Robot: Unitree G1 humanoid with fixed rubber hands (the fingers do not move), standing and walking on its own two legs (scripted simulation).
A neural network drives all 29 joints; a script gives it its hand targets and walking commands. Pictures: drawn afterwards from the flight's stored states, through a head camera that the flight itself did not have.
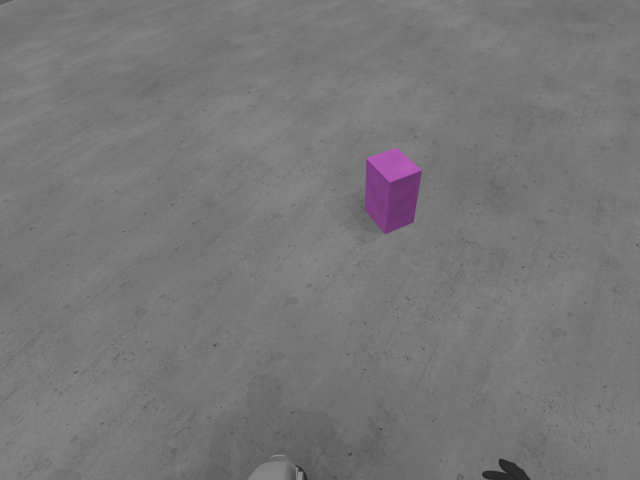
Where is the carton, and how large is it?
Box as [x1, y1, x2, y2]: [365, 148, 421, 233]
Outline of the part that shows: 397,148 366,158 365,209 385,233 413,221 421,170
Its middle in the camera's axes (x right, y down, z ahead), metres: +0.30 -0.21 +1.65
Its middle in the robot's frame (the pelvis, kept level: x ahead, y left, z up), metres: +1.34 -0.07 -0.64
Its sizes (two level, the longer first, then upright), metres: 0.177 0.146 0.289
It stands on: the floor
